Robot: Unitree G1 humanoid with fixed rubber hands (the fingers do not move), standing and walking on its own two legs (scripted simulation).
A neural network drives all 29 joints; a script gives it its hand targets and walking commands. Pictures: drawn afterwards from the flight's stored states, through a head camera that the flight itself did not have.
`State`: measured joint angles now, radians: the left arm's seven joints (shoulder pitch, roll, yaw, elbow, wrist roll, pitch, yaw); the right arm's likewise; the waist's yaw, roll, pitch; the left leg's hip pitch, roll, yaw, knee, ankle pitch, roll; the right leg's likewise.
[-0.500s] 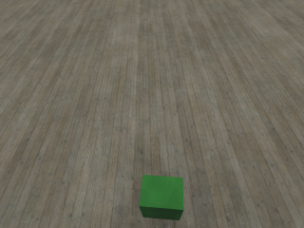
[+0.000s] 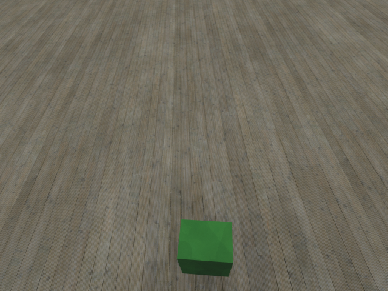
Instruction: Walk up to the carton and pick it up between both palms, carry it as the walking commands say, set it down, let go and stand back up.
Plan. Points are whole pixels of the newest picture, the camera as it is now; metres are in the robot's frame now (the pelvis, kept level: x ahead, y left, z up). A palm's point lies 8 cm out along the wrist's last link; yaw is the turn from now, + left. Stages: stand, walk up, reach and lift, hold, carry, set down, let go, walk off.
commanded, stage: stand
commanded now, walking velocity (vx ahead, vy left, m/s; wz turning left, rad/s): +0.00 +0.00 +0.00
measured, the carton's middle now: (205, 249) +0.36 +0.00 -0.64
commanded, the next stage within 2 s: reach and lift in 0.04 s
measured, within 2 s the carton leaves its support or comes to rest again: neither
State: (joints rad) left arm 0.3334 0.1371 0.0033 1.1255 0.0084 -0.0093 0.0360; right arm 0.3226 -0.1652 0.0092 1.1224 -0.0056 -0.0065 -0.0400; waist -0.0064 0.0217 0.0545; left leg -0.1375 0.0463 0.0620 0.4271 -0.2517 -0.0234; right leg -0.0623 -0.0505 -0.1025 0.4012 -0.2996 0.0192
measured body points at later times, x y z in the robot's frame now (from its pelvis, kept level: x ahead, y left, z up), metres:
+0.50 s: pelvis -0.04 +0.01 -0.03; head +0.08 +0.00 +0.41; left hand +0.14 +0.20 -0.16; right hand +0.12 -0.22 -0.17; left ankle -0.01 +0.14 -0.74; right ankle -0.05 -0.12 -0.74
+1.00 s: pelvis -0.13 +0.02 -0.10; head +0.03 +0.01 +0.32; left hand +0.23 +0.20 -0.19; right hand +0.21 -0.22 -0.18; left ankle -0.01 +0.14 -0.74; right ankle -0.05 -0.12 -0.74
